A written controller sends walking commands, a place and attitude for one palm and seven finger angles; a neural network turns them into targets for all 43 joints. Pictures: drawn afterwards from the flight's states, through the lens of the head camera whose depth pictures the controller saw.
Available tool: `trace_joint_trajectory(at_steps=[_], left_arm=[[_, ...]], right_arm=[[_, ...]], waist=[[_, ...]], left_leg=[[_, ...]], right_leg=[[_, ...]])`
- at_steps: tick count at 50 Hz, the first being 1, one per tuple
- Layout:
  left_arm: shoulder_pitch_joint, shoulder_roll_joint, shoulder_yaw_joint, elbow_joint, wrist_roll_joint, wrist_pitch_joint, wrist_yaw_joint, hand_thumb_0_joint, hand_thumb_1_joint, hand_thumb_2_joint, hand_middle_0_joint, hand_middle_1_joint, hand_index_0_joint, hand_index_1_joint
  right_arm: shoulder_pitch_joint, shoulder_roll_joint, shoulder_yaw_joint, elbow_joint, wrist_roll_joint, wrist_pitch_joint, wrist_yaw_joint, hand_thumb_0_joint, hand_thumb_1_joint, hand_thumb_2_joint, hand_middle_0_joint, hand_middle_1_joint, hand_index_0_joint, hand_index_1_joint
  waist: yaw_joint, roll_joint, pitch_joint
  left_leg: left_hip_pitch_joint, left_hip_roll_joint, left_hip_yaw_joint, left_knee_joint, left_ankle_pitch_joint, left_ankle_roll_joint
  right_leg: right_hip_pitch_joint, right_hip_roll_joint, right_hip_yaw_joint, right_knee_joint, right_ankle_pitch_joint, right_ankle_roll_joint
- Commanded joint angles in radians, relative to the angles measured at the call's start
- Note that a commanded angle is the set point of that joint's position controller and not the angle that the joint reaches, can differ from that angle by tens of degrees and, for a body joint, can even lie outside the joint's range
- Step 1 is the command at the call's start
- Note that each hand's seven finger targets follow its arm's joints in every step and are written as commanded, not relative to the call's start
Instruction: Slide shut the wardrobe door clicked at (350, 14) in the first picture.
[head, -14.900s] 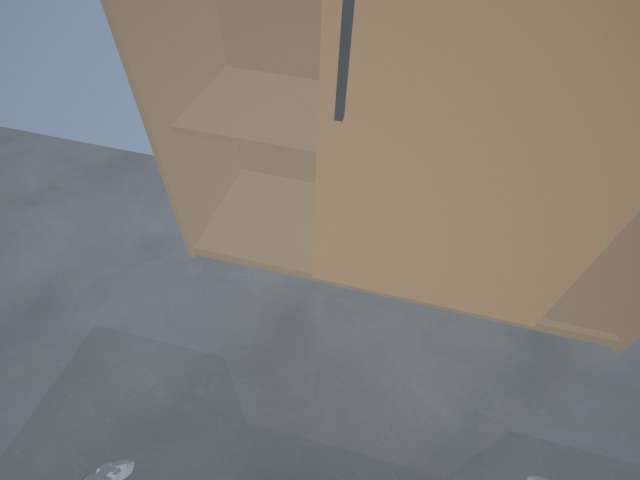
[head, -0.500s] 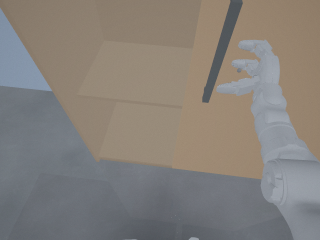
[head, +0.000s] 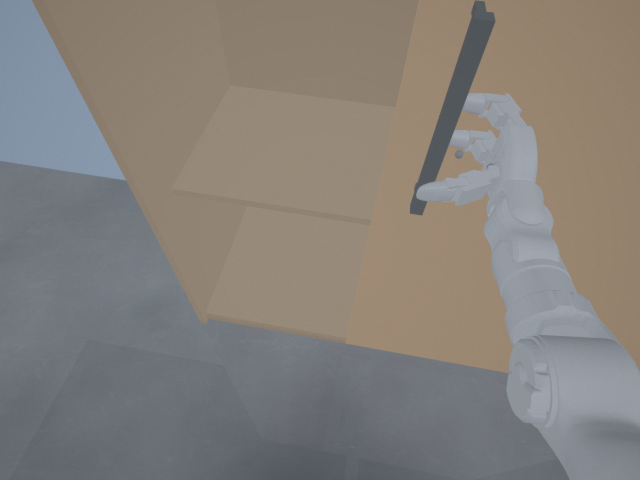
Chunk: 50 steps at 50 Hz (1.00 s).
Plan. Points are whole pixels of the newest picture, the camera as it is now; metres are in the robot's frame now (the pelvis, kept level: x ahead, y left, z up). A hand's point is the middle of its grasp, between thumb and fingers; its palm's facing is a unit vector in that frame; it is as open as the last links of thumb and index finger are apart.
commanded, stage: slide the fingers in behind the handle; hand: right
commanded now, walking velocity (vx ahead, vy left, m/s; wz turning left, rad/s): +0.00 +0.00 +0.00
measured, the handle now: (442, 127) +0.54 -0.07 +0.15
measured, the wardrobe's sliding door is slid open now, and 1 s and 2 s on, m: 0.46 0.46 0.46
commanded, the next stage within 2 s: grip the handle and tug to test in 1.34 s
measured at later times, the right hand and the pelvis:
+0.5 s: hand (455, 150) +0.49 -0.08 +0.16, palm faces +0.02 +1.00 +0.00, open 13.9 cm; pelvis +0.01 +0.01 +0.01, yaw +1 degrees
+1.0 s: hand (444, 149) +0.49 -0.07 +0.16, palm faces +0.01 +1.00 +0.01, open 13.9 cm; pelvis +0.01 +0.01 +0.01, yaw +1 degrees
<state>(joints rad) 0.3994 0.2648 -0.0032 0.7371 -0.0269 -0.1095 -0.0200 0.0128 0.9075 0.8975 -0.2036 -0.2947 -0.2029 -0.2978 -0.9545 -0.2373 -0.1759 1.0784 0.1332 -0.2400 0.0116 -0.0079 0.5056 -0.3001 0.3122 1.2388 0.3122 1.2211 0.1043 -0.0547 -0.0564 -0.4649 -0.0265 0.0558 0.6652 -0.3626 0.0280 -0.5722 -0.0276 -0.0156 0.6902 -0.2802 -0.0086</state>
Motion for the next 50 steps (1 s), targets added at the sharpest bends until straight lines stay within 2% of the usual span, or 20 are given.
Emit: trace_joint_trajectory(at_steps=[1, 2, 3, 6, 8, 11, 17, 21, 23, 26, 27, 29, 32, 35, 37, 44, 45, 47, 49, 50], left_arm=[[0.074, 0.137, 0.048, -0.099, 0.003, -0.021, 0.011, 0.0, 0.9, 0.9, -0.2, -0.3, -0.2, -0.3], [0.072, 0.137, 0.048, -0.108, 0.006, -0.015, 0.012, 0.0, 0.9, 0.9, -0.2, -0.3, -0.2, -0.3], [0.065, 0.131, 0.044, -0.121, 0.008, -0.009, 0.012, 0.0, 0.9, 0.9, -0.2, -0.3, -0.2, -0.3], [0.053, 0.116, 0.047, -0.134, 0.006, -0.002, 0.009, 0.0, 0.9, 0.9, -0.2, -0.3, -0.2, -0.3], [0.048, 0.119, 0.05, -0.146, 0.006, 0.005, 0.009, 0.0, 0.9, 0.9, -0.2, -0.3, -0.2, -0.3], [0.036, 0.114, 0.052, -0.152, 0.001, 0.014, 0.013, 0.0, 0.9, 0.9, -0.2, -0.3, -0.2, -0.3], [0.032, 0.114, 0.049, -0.146, -0.004, 0.03, 0.023, 0.0, 0.9, 0.9, -0.2, -0.3, -0.2, -0.3], [0.023, 0.106, 0.05, -0.147, -0.006, 0.033, 0.019, 0.0, 0.9, 0.9, -0.2, -0.3, -0.2, -0.3], [0.023, 0.107, 0.053, -0.147, -0.004, 0.033, 0.017, 0.0, 0.9, 0.9, -0.2, -0.3, -0.2, -0.3], [0.021, 0.108, 0.055, -0.143, -0.005, 0.034, 0.016, 0.0, 0.9, 0.9, -0.2, -0.3, -0.2, -0.3], [0.025, 0.11, 0.055, -0.14, -0.003, 0.036, 0.018, 0.0, 0.9, 0.9, -0.2, -0.3, -0.2, -0.3], [0.019, 0.108, 0.053, -0.141, -0.005, 0.037, 0.018, 0.0, 0.9, 0.9, -0.2, -0.3, -0.2, -0.3], [0.022, 0.107, 0.052, -0.135, -0.001, 0.039, 0.019, 0.0, 0.9, 0.9, -0.2, -0.3, -0.2, -0.3], [0.031, 0.109, 0.052, -0.129, 0.006, 0.038, 0.017, 0.0, 0.9, 0.9, -0.2, -0.3, -0.2, -0.3], [0.021, 0.104, 0.054, -0.138, 0.002, 0.035, 0.013, 0.0, 0.9, 0.9, -0.2, -0.3, -0.2, -0.3], [0.024, 0.106, 0.053, -0.129, 0.002, 0.036, 0.012, 0.0, 0.9, 0.9, -0.2, -0.3, -0.2, -0.3], [0.026, 0.11, 0.052, -0.132, 0.007, 0.038, 0.013, 0.0, 0.9, 0.9, -0.2, -0.3, -0.2, -0.3], [0.025, 0.108, 0.051, -0.131, 0.004, 0.038, 0.014, 0.0, 0.9, 0.9, -0.2, -0.3, -0.2, -0.3], [0.027, 0.105, 0.05, -0.129, 0.006, 0.036, 0.014, 0.0, 0.9, 0.9, -0.2, -0.3, -0.2, -0.3], [0.029, 0.108, 0.052, -0.13, 0.008, 0.037, 0.015, 0.0, 0.9, 0.9, -0.2, -0.3, -0.2, -0.3]], right_arm=[[-0.536, -0.213, -0.102, -0.24, -0.014, -0.054, -0.051, 0.0, 0.5, -0.3, 0.3, 1.2, 0.3, 1.2], [-0.497, -0.277, -0.156, -0.244, -0.028, -0.057, -0.068, 0.0, 0.5, -0.3, 0.3, 1.2, 0.3, 1.2], [-0.465, -0.279, -0.164, -0.25, -0.038, -0.057, -0.08, 0.0, 0.5, -0.3, 0.3, 1.2, 0.3, 1.2], [-0.473, -0.206, -0.1, -0.305, -0.06, -0.07, -0.08, 0.0, 0.5, -0.3, 0.3, 1.2, 0.3, 1.2], [-0.427, -0.207, -0.11, -0.321, -0.052, -0.064, -0.075, 0.0, 0.5, -0.3, 0.3, 1.2, 0.3, 1.2], [-0.443, -0.184, -0.089, -0.364, -0.042, -0.057, -0.062, 0.0, 0.5, -0.3, 0.3, 1.2, 0.3, 1.2], [-0.414, -0.179, -0.079, -0.333, -0.032, -0.012, -0.043, 0.0, 0.5, -0.3, 0.3, 1.2, 0.3, 1.2], [-0.422, -0.121, -0.038, -0.371, -0.023, -0.004, -0.041, 0.0, 0.5, -0.3, 0.3, 1.2, 0.3, 1.2], [-0.408, -0.106, -0.029, -0.388, -0.017, -0.004, -0.042, 0.0, 0.5, -0.3, 0.3, 1.2, 0.3, 1.2], [-0.405, -0.099, -0.025, -0.364, -0.016, 0.0, -0.048, 0.0, 0.5, -0.3, 0.3, 1.2, 0.3, 1.2], [-0.416, -0.116, -0.032, -0.373, -0.019, -0.002, -0.05, 0.0, 0.5, -0.3, 0.3, 1.2, 0.3, 1.2], [-0.428, -0.086, -0.01, -0.355, -0.021, 0.003, -0.055, 0.0, 0.5, -0.3, 0.3, 1.2, 0.3, 1.2], [-0.457, -0.124, -0.039, -0.357, -0.03, -0.007, -0.07, 0.0, 0.5, -0.3, 0.3, 1.2, 0.3, 1.2], [-0.452, -0.117, -0.038, -0.352, -0.035, -0.019, -0.076, 0.0, 0.5, -0.3, 0.3, 1.2, 0.3, 1.2], [-0.437, -0.082, -0.015, -0.375, -0.031, -0.024, -0.075, 0.0, 0.5, -0.3, 0.3, 1.2, 0.3, 1.2], [-0.44, -0.089, -0.022, -0.346, -0.031, -0.017, -0.083, 0.0, 0.5, -0.3, 0.3, 1.2, 0.3, 1.2], [-0.414, -0.104, -0.044, -0.338, -0.032, -0.013, -0.088, 0.0, 0.5, -0.3, 0.3, 1.2, 0.3, 1.2], [-0.432, -0.109, -0.042, -0.33, -0.035, -0.015, -0.088, 0.0, 0.5, -0.3, 0.3, 1.2, 0.3, 1.2], [-0.46, -0.096, -0.029, -0.328, -0.039, -0.018, -0.088, 0.0, 0.5, -0.3, 0.3, 1.2, 0.3, 1.2], [-0.445, -0.104, -0.036, -0.328, -0.04, -0.02, -0.088, 0.0, 0.5, -0.3, 0.3, 1.2, 0.3, 1.2]], waist=[[0.016, 0.089, -0.352], [-0.007, 0.077, -0.374], [-0.016, 0.087, -0.377], [-0.001, 0.07, -0.368], [-0.011, 0.085, -0.382], [-0.005, 0.083, -0.39], [0.002, 0.105, -0.331], [0.004, 0.047, -0.359], [0.002, 0.05, -0.376], [0.008, 0.104, -0.345], [0.008, 0.103, -0.353], [0.013, 0.097, -0.328], [0.008, 0.071, -0.354], [0.006, 0.093, -0.362], [0.004, 0.064, -0.389], [0.01, 0.101, -0.345], [-0.007, 0.088, -0.349], [0.004, 0.11, -0.338], [0.012, 0.099, -0.325], [0.001, 0.084, -0.333]], left_leg=[[-0.007, -0.028, -0.031, -0.109, 0.248, -0.023], [0.03, -0.025, -0.034, -0.1, 0.283, -0.02], [0.056, -0.023, -0.036, -0.097, 0.313, -0.022], [0.04, -0.027, -0.038, -0.093, 0.366, -0.024], [0.066, -0.027, -0.04, -0.097, 0.384, -0.023], [0.086, -0.027, -0.046, -0.103, 0.43, -0.024], [0.104, -0.019, -0.052, -0.124, 0.45, -0.029], [0.09, -0.018, -0.048, -0.123, 0.464, -0.024], [0.095, -0.019, -0.046, -0.122, 0.475, -0.024], [0.085, -0.022, -0.044, -0.131, 0.455, -0.028], [0.099, -0.019, -0.048, -0.13, 0.46, -0.029], [0.081, -0.019, -0.045, -0.136, 0.426, -0.027], [0.086, -0.017, -0.051, -0.131, 0.431, -0.026], [0.1, -0.017, -0.045, -0.124, 0.445, -0.022], [0.086, -0.02, -0.045, -0.12, 0.458, -0.023], [0.081, -0.022, -0.04, -0.129, 0.426, -0.025], [0.094, -0.02, -0.042, -0.127, 0.427, -0.021], [0.087, -0.022, -0.042, -0.129, 0.421, -0.024], [0.072, -0.021, -0.041, -0.132, 0.395, -0.025], [0.081, -0.02, -0.043, -0.13, 0.394, -0.02]], right_leg=[[0.317, 0.026, 0.039, -0.067, 0.15, -0.033], [0.31, 0.027, 0.032, -0.066, 0.178, -0.034], [0.296, 0.03, 0.021, -0.066, 0.192, -0.035], [0.333, 0.028, 0.011, -0.054, 0.236, -0.036], [0.337, 0.028, 0.006, -0.055, 0.245, -0.036], [0.355, 0.029, -0.001, -0.055, 0.265, -0.038], [0.314, 0.035, -0.009, -0.062, 0.239, -0.043], [0.365, 0.037, -0.007, -0.06, 0.275, -0.04], [0.378, 0.037, -0.004, -0.059, 0.292, -0.039], [0.36, 0.037, -0.002, -0.062, 0.265, -0.042], [0.351, 0.039, -0.001, -0.064, 0.262, -0.043], [0.346, 0.039, 0.001, -0.071, 0.237, -0.041], [0.359, 0.04, 0.001, -0.066, 0.248, -0.041], [0.36, 0.04, 0.006, -0.065, 0.268, -0.041], [0.389, 0.038, 0.003, -0.061, 0.287, -0.038], [0.357, 0.035, 0.005, -0.071, 0.252, -0.038], [0.35, 0.039, 0.004, -0.07, 0.257, -0.038], [0.343, 0.036, 0.004, -0.074, 0.248, -0.039], [0.34, 0.035, 0.005, -0.078, 0.226, -0.038], [0.342, 0.037, 0.006, -0.074, 0.233, -0.037]])
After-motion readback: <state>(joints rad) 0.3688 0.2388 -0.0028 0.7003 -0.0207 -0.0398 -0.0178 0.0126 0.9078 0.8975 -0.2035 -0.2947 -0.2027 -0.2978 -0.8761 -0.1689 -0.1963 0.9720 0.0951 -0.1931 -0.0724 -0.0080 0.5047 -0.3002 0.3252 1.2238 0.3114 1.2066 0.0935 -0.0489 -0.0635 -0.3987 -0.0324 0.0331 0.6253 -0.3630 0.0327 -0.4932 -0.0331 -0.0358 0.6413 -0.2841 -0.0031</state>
